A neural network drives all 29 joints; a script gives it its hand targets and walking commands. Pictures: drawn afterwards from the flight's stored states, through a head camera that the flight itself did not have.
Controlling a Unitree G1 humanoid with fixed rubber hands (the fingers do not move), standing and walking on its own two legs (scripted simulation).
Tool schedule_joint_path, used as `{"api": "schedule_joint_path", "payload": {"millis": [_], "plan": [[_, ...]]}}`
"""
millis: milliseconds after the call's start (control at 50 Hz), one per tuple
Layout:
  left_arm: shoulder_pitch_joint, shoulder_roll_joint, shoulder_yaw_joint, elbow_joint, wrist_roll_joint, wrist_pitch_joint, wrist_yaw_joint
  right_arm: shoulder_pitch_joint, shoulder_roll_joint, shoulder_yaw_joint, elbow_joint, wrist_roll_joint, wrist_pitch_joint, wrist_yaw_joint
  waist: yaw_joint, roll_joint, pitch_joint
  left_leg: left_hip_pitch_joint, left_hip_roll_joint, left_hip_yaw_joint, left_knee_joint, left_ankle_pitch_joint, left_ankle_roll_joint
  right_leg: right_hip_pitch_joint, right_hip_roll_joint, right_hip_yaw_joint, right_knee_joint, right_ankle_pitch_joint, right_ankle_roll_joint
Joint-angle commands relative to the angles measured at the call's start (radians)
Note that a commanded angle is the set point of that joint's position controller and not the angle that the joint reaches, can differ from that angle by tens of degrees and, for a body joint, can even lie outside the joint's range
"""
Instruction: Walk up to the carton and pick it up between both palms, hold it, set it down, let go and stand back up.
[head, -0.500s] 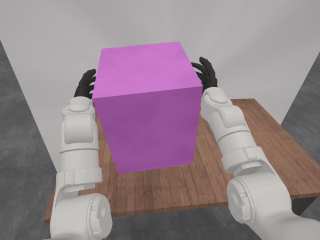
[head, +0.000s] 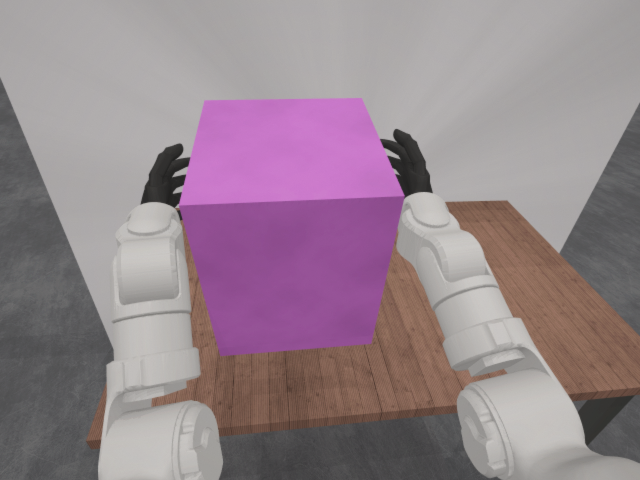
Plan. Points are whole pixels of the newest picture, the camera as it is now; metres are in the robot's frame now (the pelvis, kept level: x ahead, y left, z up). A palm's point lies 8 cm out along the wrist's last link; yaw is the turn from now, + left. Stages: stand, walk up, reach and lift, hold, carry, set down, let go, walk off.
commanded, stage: hold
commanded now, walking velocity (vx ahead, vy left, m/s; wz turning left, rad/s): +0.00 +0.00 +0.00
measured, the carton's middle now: (291, 226) +0.38 +0.02 +0.18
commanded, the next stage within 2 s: none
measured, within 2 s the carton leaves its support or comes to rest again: neither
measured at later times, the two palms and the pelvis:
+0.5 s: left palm (169, 201) +0.37 +0.17 +0.23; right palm (411, 182) +0.38 -0.12 +0.25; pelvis +0.01 +0.00 +0.00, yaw +0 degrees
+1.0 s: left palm (159, 212) +0.34 +0.17 +0.24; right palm (416, 193) +0.35 -0.12 +0.25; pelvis -0.01 +0.00 +0.00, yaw +0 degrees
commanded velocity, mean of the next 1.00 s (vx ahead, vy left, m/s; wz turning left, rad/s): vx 0.00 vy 0.00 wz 0.00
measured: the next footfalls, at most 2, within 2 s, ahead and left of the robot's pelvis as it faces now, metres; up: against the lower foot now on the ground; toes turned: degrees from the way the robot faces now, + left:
none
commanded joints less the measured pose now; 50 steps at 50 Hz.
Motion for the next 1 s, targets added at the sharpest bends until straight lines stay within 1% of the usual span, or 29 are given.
{"api": "schedule_joint_path", "payload": {"millis": [0, 80, 140, 160, 180, 220, 280, 360, 380, 400, 440, 460, 480, 520, 560, 580, 620, 640, 660, 700, 760, 800, 840, 860, 880, 920, 940, 960, 980], "plan": [[-0.77, -0.583, -0.444, -0.061, -0.132, -0.061, -0.12, -0.743, 0.572, 0.215, -0.163, 0.077, -0.034, 0.132, -0.044, 0.124, -0.205, -0.066, -0.051, 0.024, -0.096, -0.062, 0.0, 0.058, 0.103, -0.026, -0.055, -0.056, 0.012], [-0.778, -0.562, -0.369, 0.068, -0.076, -0.072, -0.136, -0.755, 0.54, 0.116, -0.043, 0.012, -0.043, 0.167, -0.039, 0.139, -0.137, -0.182, -0.029, 0.032, -0.169, -0.236, 0.027, 0.079, 0.113, -0.046, -0.029, -0.139, 0.016], [-0.794, -0.54, -0.338, 0.09, -0.07, -0.088, -0.147, -0.725, 0.546, 0.076, 0.012, -0.021, -0.05, 0.181, -0.045, 0.115, -0.135, -0.191, -0.032, 0.043, -0.176, -0.247, 0.037, 0.078, 0.107, -0.047, -0.028, -0.135, 0.023], [-0.811, -0.517, -0.301, 0.109, -0.055, -0.096, -0.148, -0.709, 0.553, 0.07, 0.059, -0.026, -0.047, 0.19, -0.026, 0.108, -0.107, -0.192, -0.037, 0.048, -0.178, -0.26, 0.044, 0.054, 0.099, -0.042, -0.035, -0.167, 0.024], [-0.808, -0.513, -0.294, 0.112, -0.059, -0.102, -0.149, -0.707, 0.559, 0.072, 0.053, -0.034, -0.052, 0.193, -0.026, 0.091, -0.125, -0.187, -0.035, 0.05, -0.176, -0.251, 0.052, 0.065, 0.1, -0.043, -0.034, -0.153, 0.026], [-0.78, -0.504, -0.273, 0.114, -0.045, -0.11, -0.15, -0.703, 0.567, 0.077, 0.067, -0.036, -0.055, 0.198, -0.007, 0.081, -0.138, -0.151, -0.04, 0.058, -0.155, -0.199, 0.053, 0.047, 0.099, -0.038, -0.04, -0.134, 0.028], [-0.77, -0.497, -0.271, 0.102, -0.056, -0.115, -0.152, -0.707, 0.577, 0.106, 0.054, -0.026, -0.062, 0.199, -0.001, 0.053, -0.148, -0.1, -0.055, 0.067, -0.122, -0.132, 0.051, 0.012, 0.089, -0.03, -0.054, -0.11, 0.025], [-0.759, -0.538, -0.349, 0.016, -0.103, -0.127, -0.146, -0.698, 0.599, 0.174, -0.033, 0.009, -0.083, 0.178, -0.022, 0.063, -0.231, -0.019, -0.066, 0.065, -0.069, 0.017, 0.03, 0.034, 0.086, -0.016, -0.058, 0.011, 0.021], [-0.753, -0.528, -0.352, 0.012, -0.11, -0.127, -0.144, -0.706, 0.595, 0.197, -0.046, 0.014, -0.082, 0.171, -0.017, 0.049, -0.252, 0.01, -0.072, 0.07, -0.058, 0.059, 0.029, 0.029, 0.087, -0.024, -0.057, 0.036, 0.029], [-0.757, -0.53, -0.385, -0.055, -0.125, -0.134, -0.141, -0.681, 0.603, 0.219, -0.072, 0.033, -0.084, 0.162, -0.023, 0.062, -0.295, 0.035, -0.073, 0.064, -0.038, 0.129, 0.021, 0.051, 0.09, -0.017, -0.047, 0.11, 0.028], [-0.681, -0.542, -0.401, -0.065, -0.13, -0.116, -0.14, -0.648, 0.588, 0.266, -0.11, 0.068, -0.076, 0.144, -0.029, 0.051, -0.302, 0.071, -0.075, 0.054, -0.009, 0.234, 0.013, 0.091, 0.098, -0.014, -0.046, 0.217, 0.039], [-0.702, -0.547, -0.414, -0.078, -0.139, -0.114, -0.137, -0.658, 0.59, 0.274, -0.122, 0.079, -0.073, 0.138, -0.035, 0.074, -0.328, 0.097, -0.073, 0.05, -0.001, 0.257, 0.004, 0.088, 0.101, -0.016, -0.042, 0.226, 0.034], [-0.683, -0.549, -0.437, -0.118, -0.151, -0.114, -0.135, -0.632, 0.575, 0.291, -0.145, 0.089, -0.076, 0.129, -0.048, 0.068, -0.334, 0.103, -0.078, 0.04, 0.009, 0.301, -0.006, 0.105, 0.104, -0.017, -0.038, 0.285, 0.04], [-0.637, -0.562, -0.448, -0.147, -0.15, -0.096, -0.131, -0.62, 0.57, 0.321, -0.184, 0.122, -0.066, 0.115, -0.041, 0.084, -0.358, 0.137, -0.08, 0.042, 0.027, 0.369, -0.016, 0.128, 0.107, -0.014, -0.03, 0.345, 0.047], [-0.597, -0.575, -0.479, -0.204, -0.161, -0.088, -0.126, -0.613, 0.576, 0.376, -0.272, 0.158, -0.062, 0.097, -0.043, 0.083, -0.415, 0.17, -0.085, 0.034, 0.061, 0.483, -0.031, 0.173, 0.112, -0.01, -0.017, 0.472, 0.054], [-0.598, -0.581, -0.497, -0.227, -0.175, -0.084, -0.124, -0.616, 0.572, 0.38, -0.306, 0.162, -0.062, 0.089, -0.059, 0.085, -0.424, 0.182, -0.087, 0.028, 0.065, 0.503, -0.039, 0.184, 0.114, -0.013, -0.018, 0.493, 0.059], [-0.617, -0.571, -0.497, -0.249, -0.174, -0.079, -0.127, -0.61, 0.566, 0.383, -0.336, 0.171, -0.051, 0.079, -0.053, 0.098, -0.404, 0.171, -0.089, 0.026, 0.066, 0.479, -0.04, 0.167, 0.11, -0.01, -0.019, 0.467, 0.057], [-0.64, -0.582, -0.531, -0.298, -0.187, -0.08, -0.121, -0.591, 0.57, 0.384, -0.351, 0.172, -0.051, 0.078, -0.073, 0.115, -0.416, 0.188, -0.083, 0.021, 0.07, 0.503, -0.052, 0.158, 0.118, -0.016, -0.015, 0.459, 0.053], [-0.626, -0.588, -0.53, -0.262, -0.175, -0.067, -0.119, -0.617, 0.562, 0.384, -0.353, 0.174, -0.048, 0.077, -0.058, 0.129, -0.384, 0.174, -0.085, 0.025, 0.07, 0.48, -0.053, 0.126, 0.115, -0.012, -0.024, 0.414, 0.051], [-0.615, -0.592, -0.53, -0.235, -0.175, -0.055, -0.12, -0.631, 0.548, 0.36, -0.355, 0.166, -0.042, 0.079, -0.07, 0.117, -0.348, 0.156, -0.079, 0.015, 0.054, 0.434, -0.052, 0.114, 0.118, -0.018, -0.036, 0.354, 0.041], [-0.664, -0.595, -0.52, -0.203, -0.17, -0.048, -0.119, -0.667, 0.557, 0.329, -0.318, 0.152, -0.033, 0.089, -0.067, 0.121, -0.319, 0.105, -0.077, 0.029, 0.014, 0.308, -0.045, 0.088, 0.116, -0.024, -0.052, 0.212, 0.029], [-0.673, -0.611, -0.531, -0.192, -0.179, -0.053, -0.115, -0.693, 0.576, 0.324, -0.322, 0.144, -0.04, 0.099, -0.065, 0.122, -0.324, 0.091, -0.074, 0.023, 0.004, 0.262, -0.034, 0.089, 0.11, -0.016, -0.059, 0.182, 0.021], [-0.732, -0.599, -0.498, -0.125, -0.168, -0.06, -0.115, -0.733, 0.575, 0.284, -0.259, 0.109, -0.038, 0.112, -0.063, 0.106, -0.271, 0.033, -0.07, 0.023, -0.031, 0.128, -0.021, 0.059, 0.101, -0.019, -0.072, 0.067, 0.015], [-0.747, -0.597, -0.48, -0.104, -0.154, -0.063, -0.114, -0.747, 0.584, 0.269, -0.22, 0.105, -0.04, 0.12, -0.045, 0.116, -0.244, 0.004, -0.066, 0.028, -0.049, 0.062, -0.012, 0.04, 0.099, -0.02, -0.07, 0.014, 0.011], [-0.769, -0.596, -0.48, -0.088, -0.147, -0.066, -0.114, -0.747, 0.582, 0.243, -0.202, 0.086, -0.043, 0.128, -0.054, 0.128, -0.232, -0.027, -0.055, 0.028, -0.069, 0.01, -0.01, 0.045, 0.101, -0.026, -0.059, -0.01, 0.009], [-0.761, -0.594, -0.42, -0.003, -0.11, -0.068, -0.115, -0.778, 0.577, 0.21, -0.153, 0.061, -0.05, 0.143, -0.031, 0.116, -0.184, -0.101, -0.042, 0.029, -0.119, -0.106, 0.015, 0.067, 0.105, -0.04, -0.05, -0.069, 0.015], [-0.769, -0.577, -0.388, 0.036, -0.097, -0.069, -0.117, -0.761, 0.565, 0.172, -0.1, 0.037, -0.046, 0.154, -0.032, 0.109, -0.155, -0.131, -0.033, 0.027, -0.14, -0.171, 0.028, 0.063, 0.104, -0.036, -0.045, -0.102, 0.019], [-0.774, -0.564, -0.373, 0.027, -0.09, -0.079, -0.12, -0.754, 0.577, 0.168, -0.086, 0.031, -0.05, 0.162, -0.02, 0.101, -0.161, -0.136, -0.035, 0.039, -0.148, -0.173, 0.034, 0.068, 0.103, -0.038, -0.041, -0.107, 0.024], [-0.797, -0.561, -0.381, 0.02, -0.093, -0.086, -0.123, -0.739, 0.568, 0.146, -0.065, 0.016, -0.054, 0.166, -0.037, 0.117, -0.16, -0.147, -0.033, 0.038, -0.155, -0.191, 0.032, 0.074, 0.104, -0.044, -0.033, -0.104, 0.022]]}}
